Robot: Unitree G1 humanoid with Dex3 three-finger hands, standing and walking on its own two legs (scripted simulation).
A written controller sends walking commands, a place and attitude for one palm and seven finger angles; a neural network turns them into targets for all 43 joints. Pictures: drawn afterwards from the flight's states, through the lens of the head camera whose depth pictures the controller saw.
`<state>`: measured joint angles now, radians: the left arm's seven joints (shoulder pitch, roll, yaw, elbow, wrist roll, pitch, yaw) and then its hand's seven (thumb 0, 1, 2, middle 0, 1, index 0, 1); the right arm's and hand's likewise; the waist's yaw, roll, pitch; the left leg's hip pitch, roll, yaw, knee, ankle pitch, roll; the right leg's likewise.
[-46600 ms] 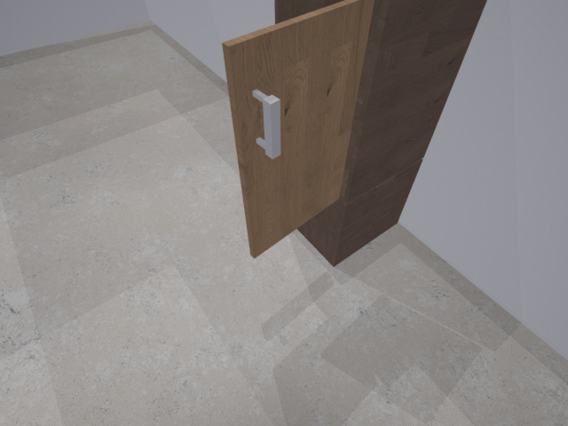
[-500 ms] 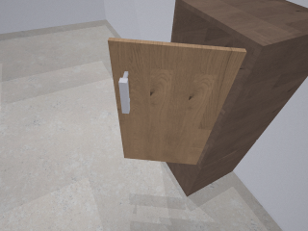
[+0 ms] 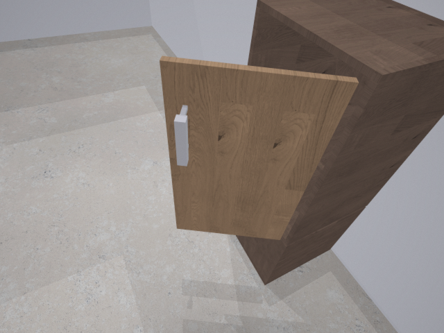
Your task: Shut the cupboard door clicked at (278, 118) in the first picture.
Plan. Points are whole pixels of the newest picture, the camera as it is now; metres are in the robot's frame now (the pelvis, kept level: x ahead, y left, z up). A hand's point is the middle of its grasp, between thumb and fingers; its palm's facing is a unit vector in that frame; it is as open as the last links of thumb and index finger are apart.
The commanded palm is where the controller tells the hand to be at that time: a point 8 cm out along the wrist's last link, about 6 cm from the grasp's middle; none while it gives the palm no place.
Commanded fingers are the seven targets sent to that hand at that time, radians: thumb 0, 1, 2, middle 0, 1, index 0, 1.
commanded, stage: look again from close up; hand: left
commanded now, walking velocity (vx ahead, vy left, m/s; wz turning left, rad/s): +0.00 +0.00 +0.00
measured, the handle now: (183, 135) +0.47 +0.12 +0.10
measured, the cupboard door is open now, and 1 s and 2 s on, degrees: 58 58 58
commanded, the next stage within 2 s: raise the hand and make a fist in 0.34 s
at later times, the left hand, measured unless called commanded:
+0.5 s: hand out of the picture +0.02 +0.16 -0.16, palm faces +0.11 -0.98 -0.15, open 7.4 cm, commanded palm +0.10 +0.21 -0.07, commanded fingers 0.00 0.90 0.90 -0.25 -0.36 -0.25 -0.36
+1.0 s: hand (133, 325) +0.14 +0.15 -0.02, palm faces +0.09 -1.00 -0.04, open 5.5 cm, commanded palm +0.13 +0.20 -0.01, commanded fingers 0.00 0.90 0.90 -0.71 -0.86 -0.71 -0.86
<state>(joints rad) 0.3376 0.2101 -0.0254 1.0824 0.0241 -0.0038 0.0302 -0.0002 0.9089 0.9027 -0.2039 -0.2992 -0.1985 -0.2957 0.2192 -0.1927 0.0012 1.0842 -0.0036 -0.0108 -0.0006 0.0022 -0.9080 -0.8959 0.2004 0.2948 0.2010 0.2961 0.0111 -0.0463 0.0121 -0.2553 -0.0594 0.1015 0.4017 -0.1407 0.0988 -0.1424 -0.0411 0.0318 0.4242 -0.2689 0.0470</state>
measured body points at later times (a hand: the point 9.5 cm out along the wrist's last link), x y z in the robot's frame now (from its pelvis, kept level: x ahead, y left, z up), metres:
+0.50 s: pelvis +0.00 -0.01 +0.00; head +0.02 +0.01 +0.45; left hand +0.02 +0.21 -0.15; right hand +0.02 -0.24 -0.14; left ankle +0.05 +0.05 -0.74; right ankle -0.02 -0.16 -0.74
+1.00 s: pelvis -0.01 -0.05 -0.09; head +0.02 -0.04 +0.36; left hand +0.13 +0.21 -0.01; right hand +0.24 -0.26 -0.12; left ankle +0.05 +0.05 -0.74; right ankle -0.01 -0.14 -0.74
